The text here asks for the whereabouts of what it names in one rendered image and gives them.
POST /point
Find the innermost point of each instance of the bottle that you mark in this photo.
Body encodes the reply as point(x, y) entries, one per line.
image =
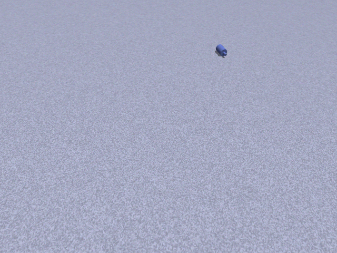
point(221, 50)

